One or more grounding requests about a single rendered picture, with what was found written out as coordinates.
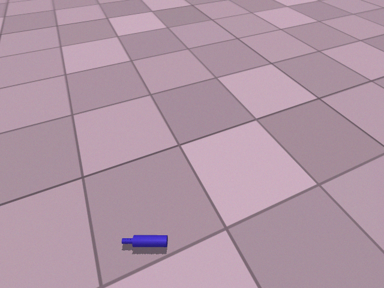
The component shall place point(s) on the bottle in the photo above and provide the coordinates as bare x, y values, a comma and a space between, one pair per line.
146, 241

